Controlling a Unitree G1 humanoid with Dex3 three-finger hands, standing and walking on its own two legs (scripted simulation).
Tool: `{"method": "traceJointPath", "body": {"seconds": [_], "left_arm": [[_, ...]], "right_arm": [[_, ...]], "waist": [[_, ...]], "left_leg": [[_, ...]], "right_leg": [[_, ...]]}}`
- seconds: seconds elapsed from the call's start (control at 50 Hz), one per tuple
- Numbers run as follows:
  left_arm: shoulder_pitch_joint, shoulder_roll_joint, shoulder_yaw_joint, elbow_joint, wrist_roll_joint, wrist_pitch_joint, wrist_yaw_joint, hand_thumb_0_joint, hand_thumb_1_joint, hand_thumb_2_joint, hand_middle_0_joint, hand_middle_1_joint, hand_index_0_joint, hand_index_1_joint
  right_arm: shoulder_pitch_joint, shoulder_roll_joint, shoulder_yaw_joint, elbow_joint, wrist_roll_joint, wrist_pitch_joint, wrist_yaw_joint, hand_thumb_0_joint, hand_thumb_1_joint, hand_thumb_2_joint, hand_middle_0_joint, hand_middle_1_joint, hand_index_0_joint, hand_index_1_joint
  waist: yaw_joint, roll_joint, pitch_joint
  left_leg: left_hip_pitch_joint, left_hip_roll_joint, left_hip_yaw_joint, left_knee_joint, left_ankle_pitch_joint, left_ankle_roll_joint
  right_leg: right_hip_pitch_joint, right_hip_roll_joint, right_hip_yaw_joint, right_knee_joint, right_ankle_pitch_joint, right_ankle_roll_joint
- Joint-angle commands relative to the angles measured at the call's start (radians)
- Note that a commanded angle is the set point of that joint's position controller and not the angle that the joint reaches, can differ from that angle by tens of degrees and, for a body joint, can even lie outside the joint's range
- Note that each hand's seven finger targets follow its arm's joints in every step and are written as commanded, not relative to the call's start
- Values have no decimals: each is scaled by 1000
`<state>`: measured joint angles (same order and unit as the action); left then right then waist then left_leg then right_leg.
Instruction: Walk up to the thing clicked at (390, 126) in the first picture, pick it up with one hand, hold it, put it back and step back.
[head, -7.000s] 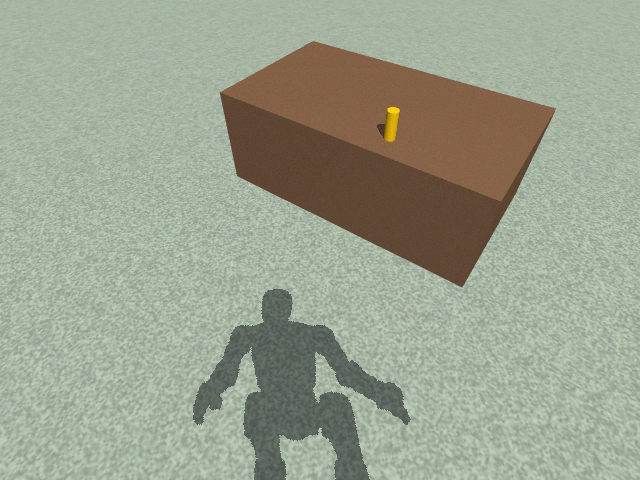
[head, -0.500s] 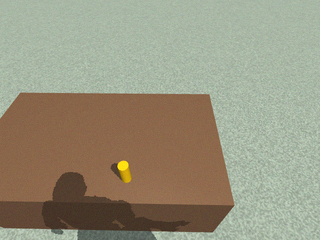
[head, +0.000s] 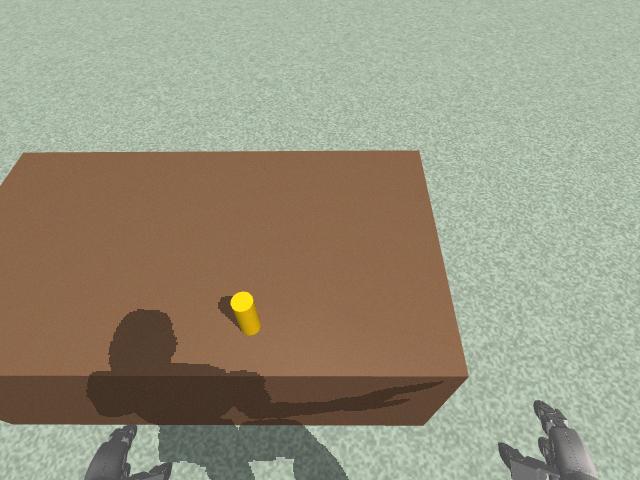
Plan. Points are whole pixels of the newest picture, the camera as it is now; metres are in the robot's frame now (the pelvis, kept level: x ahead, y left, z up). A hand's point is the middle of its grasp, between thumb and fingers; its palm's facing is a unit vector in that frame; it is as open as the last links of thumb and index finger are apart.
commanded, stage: go down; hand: left
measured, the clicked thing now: (246, 314) +0.46 +0.17 -0.26
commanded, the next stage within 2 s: none
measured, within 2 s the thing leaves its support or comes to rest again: neither
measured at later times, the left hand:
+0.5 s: hand (139, 467) +0.17 +0.26 -0.13, palm faces +0.06 -0.95 -0.32, open 17.0 cm
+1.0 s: hand (128, 465) +0.17 +0.27 -0.11, palm faces +0.08 -0.95 -0.30, open 17.5 cm
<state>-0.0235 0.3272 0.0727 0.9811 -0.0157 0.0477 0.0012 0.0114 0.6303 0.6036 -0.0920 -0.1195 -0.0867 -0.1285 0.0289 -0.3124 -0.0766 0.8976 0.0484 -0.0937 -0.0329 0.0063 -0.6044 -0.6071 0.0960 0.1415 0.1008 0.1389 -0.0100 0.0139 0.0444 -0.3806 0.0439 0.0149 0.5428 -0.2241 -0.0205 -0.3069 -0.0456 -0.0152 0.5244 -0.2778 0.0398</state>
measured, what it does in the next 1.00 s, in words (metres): stands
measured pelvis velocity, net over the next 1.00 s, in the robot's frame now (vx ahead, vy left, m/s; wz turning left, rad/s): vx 0.02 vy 0.00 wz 0.01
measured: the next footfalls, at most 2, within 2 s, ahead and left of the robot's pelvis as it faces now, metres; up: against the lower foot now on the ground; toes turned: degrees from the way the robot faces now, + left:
none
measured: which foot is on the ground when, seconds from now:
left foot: down 0.00-1.00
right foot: down 0.00-1.00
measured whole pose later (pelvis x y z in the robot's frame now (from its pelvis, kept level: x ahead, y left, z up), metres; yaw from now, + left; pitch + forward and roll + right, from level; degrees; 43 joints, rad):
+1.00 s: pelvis +0.02 +0.00 -0.03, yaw +1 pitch +8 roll -1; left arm 0.25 0.39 0.22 0.41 0.00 0.35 -0.16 0.00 -0.56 0.03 -0.09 -0.04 -0.08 -0.05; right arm 0.33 -0.25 -0.08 0.40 0.03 -0.09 -0.05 -0.01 0.53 -0.05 0.05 0.05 0.06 0.05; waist -0.02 0.01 -0.10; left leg -0.57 0.05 -0.01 0.80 -0.37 -0.03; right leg -0.48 -0.04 -0.03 0.77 -0.43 0.04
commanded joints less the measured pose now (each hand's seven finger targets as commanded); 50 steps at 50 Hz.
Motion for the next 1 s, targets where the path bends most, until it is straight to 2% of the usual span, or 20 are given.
{"method": "traceJointPath", "body": {"seconds": [0.0,0.02,0.04,0.1,0.12,0.16,0.2,0.24,0.28,0.32,0.34,0.38,0.42,0.46,0.48,0.54,0.56,0.72,0.88,0.98], "left_arm": [[44,228,89,-144,25,84,-18,0,166,142,-46,0,-46,0],[59,260,106,-193,31,112,-23,0,103,129,-51,0,-48,0],[136,246,109,-148,31,151,-33,0,31,113,-55,0,-52,0],[16,220,88,-275,33,197,-58,0,-172,88,-65,-17,-56,-24],[10,230,95,-295,32,201,-60,0,-248,84,-67,-25,-59,-32],[-33,246,112,-364,35,197,-64,0,-357,75,-72,-31,-62,-40],[47,261,141,-340,39,201,-60,0,-428,65,-72,-42,-64,-49],[-17,259,141,-443,42,181,-61,0,-469,56,-72,-36,-63,-44],[16,262,154,-429,40,179,-62,0,-483,42,-71,-27,-59,-37],[40,243,146,-450,38,176,-67,0,-504,40,-77,-33,-64,-43],[69,263,167,-443,38,180,-65,0,-503,36,-79,-31,-66,-42],[77,250,156,-477,37,185,-72,0,-500,29,-79,-30,-66,-39],[136,263,177,-462,37,203,-73,0,-506,26,-79,-34,-69,-40],[119,256,161,-503,36,212,-89,0,-497,16,-80,-23,-70,-29],[120,292,192,-517,33,221,-86,0,-512,12,-82,-25,-71,-31],[144,245,164,-527,33,237,-104,0,-535,18,-80,-32,-72,-37],[124,283,187,-556,33,238,-105,0,-542,20,-83,-40,-75,-45],[188,266,203,-617,29,255,-126,0,-570,24,-80,-39,-74,-44],[212,292,230,-713,17,269,-144,0,-580,39,-73,-44,-65,-50],[249,310,256,-770,12,286,-155,0,-611,42,-77,-44,-67,-54]], "right_arm": [[101,-206,-105,-186,-8,-27,-6,0,60,-165,47,52,49,52],[79,-203,-108,-230,-6,-24,-3,0,99,-154,48,52,49,52],[144,-161,-87,-181,-1,-2,7,0,150,-140,48,52,49,52],[70,-143,-74,-284,-1,6,20,0,294,-103,49,51,50,51],[57,-143,-73,-293,-3,3,19,0,344,-90,49,51,50,51],[30,-141,-73,-361,-7,-8,20,0,398,-77,50,51,50,51],[88,-152,-87,-323,-15,-9,12,0,432,-67,50,50,50,50],[29,-150,-85,-411,-18,-31,4,0,466,-59,51,50,50,50],[57,-166,-99,-394,-25,-40,-8,0,487,-54,51,50,50,50],[103,-131,-84,-364,-29,-47,-13,0,500,-51,51,50,50,50],[86,-139,-84,-395,-30,-54,-18,0,497,-51,51,50,50,50],[141,-132,-92,-376,-32,-52,-20,0,510,-48,51,50,51,50],[137,-139,-95,-414,-31,-54,-23,0,523,-44,51,50,51,50],[161,-123,-90,-415,-27,-50,-20,0,527,-42,51,50,51,50],[144,-129,-90,-424,-25,-52,-24,0,530,-41,51,50,51,50],[183,-106,-79,-450,-25,-50,-18,0,536,-40,51,50,50,50],[187,-119,-90,-452,-23,-51,-21,0,538,-39,51,50,51,50],[212,-102,-81,-564,-24,-52,-22,0,550,-38,51,50,50,50],[259,-83,-68,-641,-17,-49,-26,0,551,-39,51,50,50,50],[282,-77,-64,-718,-17,-46,-30,0,545,-41,51,50,50,50]], "waist": [[-6,11,-278],[7,12,-285],[12,14,-245],[-3,-10,-228],[-1,-11,-197],[-3,-25,-243],[0,1,-227],[-3,2,-311],[-19,15,-286],[-18,39,-272],[-8,32,-292],[-16,40,-288],[-11,31,-278],[-19,30,-256],[-7,48,-255],[-18,23,-261],[-21,44,-254],[-9,33,-287],[-14,40,-254],[-6,51,-295]], "left_leg": [[139,-47,27,-48,173,14],[146,-52,28,-52,191,16],[116,-55,31,-51,178,18],[79,-52,31,-27,137,25],[56,-52,32,-22,89,26],[54,-44,24,5,84,28],[44,-41,22,6,78,25],[74,-38,17,29,144,25],[61,-34,13,43,142,23],[53,-33,12,51,125,21],[59,-35,12,56,138,21],[63,-31,9,57,148,20],[55,-33,9,62,158,19],[39,-34,11,65,134,21],[33,-38,11,66,125,19],[36,-35,12,85,151,22],[33,-33,9,87,153,20],[17,-33,3,122,165,20],[-35,-36,2,144,83,21],[-42,-34,-3,172,121,18]], "right_leg": [[29,55,-32,-53,204,-46],[42,52,-34,-61,215,-44],[19,53,-36,-66,198,-44],[-28,50,-36,-44,169,-39],[-52,47,-34,-45,122,-40],[-52,48,-31,-18,114,-39],[-58,48,-30,-10,101,-41],[-29,45,-24,16,167,-38],[-58,48,-24,32,167,-38],[-68,46,-27,42,153,-39],[-52,45,-28,45,165,-37],[-61,51,-33,54,169,-38],[-61,50,-37,55,179,-38],[-87,50,-37,55,159,-36],[-84,47,-35,54,149,-38],[-90,48,-36,70,177,-33],[-100,48,-37,76,177,-35],[-113,44,-35,111,180,-33],[-168,44,-33,127,101,-32],[-173,44,-36,158,131,-32]]}}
